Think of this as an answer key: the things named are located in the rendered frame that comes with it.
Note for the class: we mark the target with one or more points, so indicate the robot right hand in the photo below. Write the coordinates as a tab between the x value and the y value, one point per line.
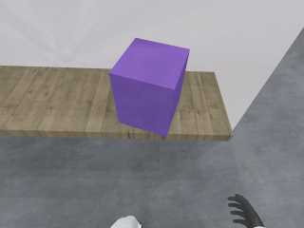
252	219

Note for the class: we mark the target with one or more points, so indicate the carton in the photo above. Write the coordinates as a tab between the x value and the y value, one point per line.
146	84

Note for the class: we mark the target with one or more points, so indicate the table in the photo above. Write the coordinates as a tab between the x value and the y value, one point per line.
78	102

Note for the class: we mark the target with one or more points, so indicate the left robot thigh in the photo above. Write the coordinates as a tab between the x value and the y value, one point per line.
126	223

